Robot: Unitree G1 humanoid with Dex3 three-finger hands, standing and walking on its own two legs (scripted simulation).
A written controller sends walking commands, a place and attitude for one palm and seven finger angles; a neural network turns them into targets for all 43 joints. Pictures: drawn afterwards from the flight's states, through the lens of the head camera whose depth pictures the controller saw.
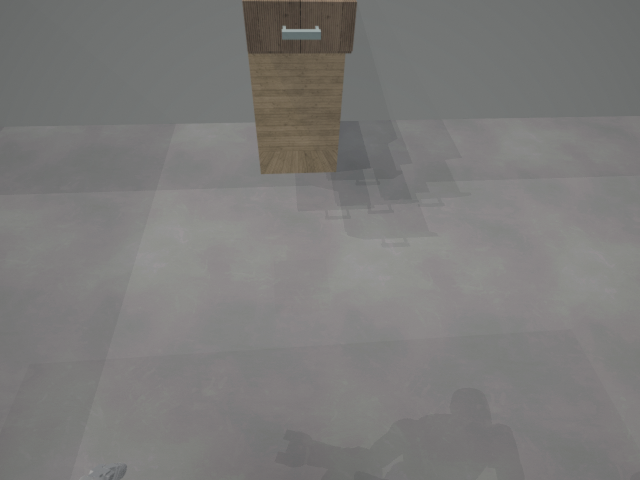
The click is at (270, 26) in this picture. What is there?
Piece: drawer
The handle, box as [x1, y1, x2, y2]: [282, 26, 320, 39]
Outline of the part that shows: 282,29 282,39 320,39 320,29 318,28 318,26 315,26 314,29 286,29 285,26 283,26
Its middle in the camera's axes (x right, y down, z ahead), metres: -0.06 -0.61 +1.14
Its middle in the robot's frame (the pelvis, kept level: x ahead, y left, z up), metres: +1.27 +0.12 +0.02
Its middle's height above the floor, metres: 0.79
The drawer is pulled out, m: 0.29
